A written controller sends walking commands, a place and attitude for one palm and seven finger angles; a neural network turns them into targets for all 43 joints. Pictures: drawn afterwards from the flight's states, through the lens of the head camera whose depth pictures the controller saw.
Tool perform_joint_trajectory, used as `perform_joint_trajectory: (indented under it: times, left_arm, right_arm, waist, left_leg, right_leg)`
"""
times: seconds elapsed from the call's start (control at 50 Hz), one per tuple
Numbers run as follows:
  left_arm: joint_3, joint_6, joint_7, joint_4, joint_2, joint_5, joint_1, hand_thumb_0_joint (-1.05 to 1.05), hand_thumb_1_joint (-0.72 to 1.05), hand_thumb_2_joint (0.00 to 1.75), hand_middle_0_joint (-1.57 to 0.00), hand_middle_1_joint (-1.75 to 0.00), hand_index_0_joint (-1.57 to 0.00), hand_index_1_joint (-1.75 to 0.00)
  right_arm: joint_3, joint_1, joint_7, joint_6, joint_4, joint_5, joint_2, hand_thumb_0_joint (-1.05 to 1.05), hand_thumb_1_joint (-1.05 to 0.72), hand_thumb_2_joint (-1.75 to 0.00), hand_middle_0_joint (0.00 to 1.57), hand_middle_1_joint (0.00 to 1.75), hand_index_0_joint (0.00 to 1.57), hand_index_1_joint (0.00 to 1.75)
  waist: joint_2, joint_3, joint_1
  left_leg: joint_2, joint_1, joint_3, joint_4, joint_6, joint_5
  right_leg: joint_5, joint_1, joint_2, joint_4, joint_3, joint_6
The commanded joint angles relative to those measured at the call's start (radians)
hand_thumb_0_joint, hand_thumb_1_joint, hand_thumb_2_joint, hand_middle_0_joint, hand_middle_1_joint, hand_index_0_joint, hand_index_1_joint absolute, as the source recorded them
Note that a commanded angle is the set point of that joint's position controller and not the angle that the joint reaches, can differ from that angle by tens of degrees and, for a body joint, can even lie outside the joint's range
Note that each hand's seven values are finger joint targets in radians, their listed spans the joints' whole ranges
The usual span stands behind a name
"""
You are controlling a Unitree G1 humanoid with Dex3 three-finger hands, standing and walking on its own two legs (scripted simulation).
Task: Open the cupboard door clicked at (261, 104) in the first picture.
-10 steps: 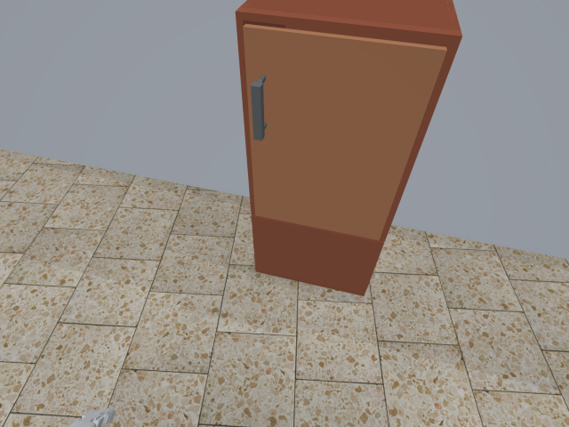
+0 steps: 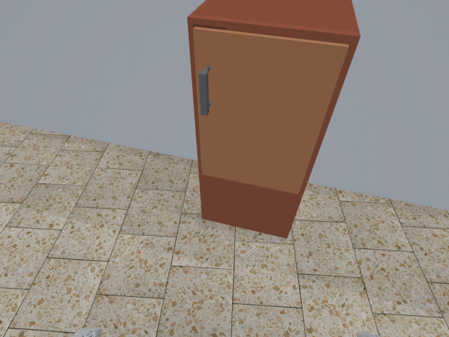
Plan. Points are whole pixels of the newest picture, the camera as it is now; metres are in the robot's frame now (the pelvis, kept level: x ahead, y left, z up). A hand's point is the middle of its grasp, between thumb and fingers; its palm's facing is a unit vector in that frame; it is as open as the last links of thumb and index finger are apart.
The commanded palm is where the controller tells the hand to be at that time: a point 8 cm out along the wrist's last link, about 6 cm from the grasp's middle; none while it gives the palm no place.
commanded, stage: stand and wait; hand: left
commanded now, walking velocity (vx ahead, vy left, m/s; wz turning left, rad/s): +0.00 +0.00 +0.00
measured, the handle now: (206, 90) +0.79 +0.11 +0.04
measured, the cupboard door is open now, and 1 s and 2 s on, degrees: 0 0 0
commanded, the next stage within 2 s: look at it before walking up in 0.74 s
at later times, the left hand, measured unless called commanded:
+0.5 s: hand out of the picture +0.05 +0.23 -0.15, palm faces -0.02 -0.95 -0.33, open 7.4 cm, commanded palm none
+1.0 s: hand out of the picture +0.06 +0.22 -0.15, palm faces -0.02 -0.95 -0.30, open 7.4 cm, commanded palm none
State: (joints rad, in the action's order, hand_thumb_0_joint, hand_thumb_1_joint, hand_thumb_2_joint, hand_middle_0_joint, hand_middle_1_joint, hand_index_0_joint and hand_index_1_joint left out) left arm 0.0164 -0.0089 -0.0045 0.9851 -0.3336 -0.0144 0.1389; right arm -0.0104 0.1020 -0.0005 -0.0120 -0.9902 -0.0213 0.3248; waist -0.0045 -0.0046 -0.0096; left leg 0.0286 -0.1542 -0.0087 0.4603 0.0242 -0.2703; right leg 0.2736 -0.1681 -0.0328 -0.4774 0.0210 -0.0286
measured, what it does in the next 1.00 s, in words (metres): stands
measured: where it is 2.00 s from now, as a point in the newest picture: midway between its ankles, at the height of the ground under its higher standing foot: outside the picture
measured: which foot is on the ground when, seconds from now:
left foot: down 0.00-1.00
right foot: down 0.00-1.00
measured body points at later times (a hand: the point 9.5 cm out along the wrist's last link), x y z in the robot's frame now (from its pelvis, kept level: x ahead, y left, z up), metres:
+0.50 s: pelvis -0.01 -0.02 +0.00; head -0.01 -0.02 +0.45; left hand +0.05 +0.28 -0.13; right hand +0.06 -0.31 -0.13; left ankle -0.01 +0.10 -0.74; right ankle -0.01 -0.14 -0.74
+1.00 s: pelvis -0.01 -0.02 +0.01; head -0.01 -0.02 +0.46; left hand +0.06 +0.27 -0.13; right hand +0.06 -0.30 -0.13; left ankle -0.01 +0.10 -0.74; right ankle -0.01 -0.14 -0.74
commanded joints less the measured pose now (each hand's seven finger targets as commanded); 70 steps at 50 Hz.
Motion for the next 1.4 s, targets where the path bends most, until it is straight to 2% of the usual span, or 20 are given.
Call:
perform_joint_trajectory:
  times: [0.0,0.32,0.46,0.52,0.64,0.74,0.86,0.98,1.2,1.24,1.38]
  left_arm:
    - [-0.052,0.026,0.018,-0.062,-0.205,0.001,-0.047,0.00,0.90,0.90,-0.20,-0.30,-0.20,-0.30]
    - [-0.051,0.033,0.018,0.008,-0.197,0.005,-0.023,0.00,0.90,0.90,-0.20,-0.30,-0.20,-0.30]
    - [-0.048,0.032,0.018,0.030,-0.190,0.005,-0.022,0.00,0.90,0.90,-0.20,-0.30,-0.20,-0.30]
    - [-0.049,0.034,0.018,0.030,-0.190,0.004,-0.020,0.00,0.90,0.90,-0.20,-0.30,-0.20,-0.30]
    - [-0.050,0.037,0.019,0.031,-0.185,0.005,-0.017,0.00,0.90,0.90,-0.20,-0.30,-0.20,-0.30]
    - [-0.050,0.037,0.021,0.032,-0.180,0.005,-0.018,0.00,0.90,0.90,-0.20,-0.30,-0.20,-0.30]
    - [-0.048,0.034,0.020,0.036,-0.169,0.005,-0.012,0.00,0.90,0.90,-0.20,-0.30,-0.20,-0.30]
    - [-0.049,0.036,0.021,0.036,-0.169,0.004,-0.005,0.00,0.90,0.90,-0.20,-0.30,-0.20,-0.30]
    - [-0.048,0.033,0.021,0.045,-0.159,0.003,0.004,0.00,0.90,0.90,-0.20,-0.30,-0.20,-0.30]
    - [-0.049,0.035,0.022,0.046,-0.161,0.004,0.007,0.00,0.90,0.90,-0.20,-0.30,-0.20,-0.30]
    - [-0.049,0.034,0.022,0.049,-0.158,0.003,0.014,0.00,0.90,0.90,-0.20,-0.30,-0.20,-0.30]
  right_arm:
    - [0.056,-0.043,0.013,-0.023,0.053,0.007,0.210,0.00,-0.90,-0.90,0.20,0.30,0.20,0.30]
    - [0.047,-0.019,0.014,-0.021,-0.026,0.012,0.200,0.00,-0.90,-0.90,0.20,0.30,0.20,0.30]
    - [0.043,-0.009,0.013,-0.017,-0.052,0.011,0.195,0.00,-0.90,-0.90,0.20,0.30,0.20,0.30]
    - [0.044,-0.001,0.013,-0.017,-0.058,0.010,0.192,0.00,-0.90,-0.90,0.20,0.30,0.20,0.30]
    - [0.043,0.003,0.013,-0.019,-0.065,0.011,0.186,0.00,-0.90,-0.90,0.20,0.30,0.20,0.30]
    - [0.042,0.004,0.014,-0.019,-0.068,0.011,0.183,0.00,-0.90,-0.90,0.20,0.30,0.20,0.30]
    - [0.040,0.003,0.016,-0.018,-0.071,0.011,0.177,0.00,-0.90,-0.90,0.20,0.30,0.20,0.30]
    - [0.041,0.008,0.017,-0.020,-0.069,0.013,0.175,0.00,-0.90,-0.90,0.20,0.30,0.20,0.30]
    - [0.039,0.011,0.019,-0.018,-0.073,0.012,0.168,0.00,-0.90,-0.90,0.20,0.30,0.20,0.30]
    - [0.039,0.015,0.019,-0.020,-0.073,0.013,0.170,0.00,-0.90,-0.90,0.20,0.30,0.20,0.30]
    - [0.039,0.019,0.019,-0.019,-0.074,0.014,0.165,0.00,-0.90,-0.90,0.20,0.30,0.20,0.30]
  waist:
    - [0.005,0.031,0.011]
    - [0.000,0.040,0.009]
    - [-0.002,-0.001,0.010]
    - [-0.013,0.005,0.011]
    - [-0.011,0.028,0.011]
    - [0.002,0.021,0.011]
    - [0.013,0.003,0.008]
    - [0.004,0.033,0.009]
    - [0.010,0.008,0.008]
    - [0.006,0.027,0.009]
    - [0.005,0.018,0.008]
  left_leg:
    - [-0.127,-0.016,0.097,-0.099,0.020,0.208]
    - [-0.132,0.001,0.102,-0.126,0.007,0.163]
    - [-0.131,-0.015,0.101,-0.143,0.000,0.120]
    - [-0.132,-0.009,0.099,-0.143,-0.001,0.120]
    - [-0.135,0.006,0.098,-0.138,-0.003,0.162]
    - [-0.138,0.007,0.096,-0.140,-0.006,0.183]
    - [-0.140,0.004,0.097,-0.152,-0.006,0.168]
    - [-0.143,0.030,0.094,-0.143,-0.006,0.212]
    - [-0.142,0.027,0.097,-0.159,-0.007,0.206]
    - [-0.143,0.038,0.096,-0.156,-0.007,0.222]
    - [-0.144,0.035,0.097,-0.163,-0.007,0.221]
  right_leg:
    - [-0.198,0.005,-0.076,0.070,0.061,0.054]
    - [-0.178,0.026,-0.086,0.126,0.083,0.057]
    - [-0.120,0.003,-0.084,0.153,0.091,0.056]
    - [-0.110,0.001,-0.086,0.159,0.096,0.058]
    - [-0.165,0.019,-0.089,0.155,0.093,0.058]
    - [-0.202,0.024,-0.086,0.151,0.090,0.057]
    - [-0.176,0.017,-0.082,0.158,0.085,0.053]
    - [-0.226,0.034,-0.083,0.153,0.083,0.052]
    - [-0.213,0.032,-0.083,0.165,0.079,0.050]
    - [-0.231,0.044,-0.083,0.162,0.078,0.049]
    - [-0.229,0.043,-0.082,0.166,0.076,0.049]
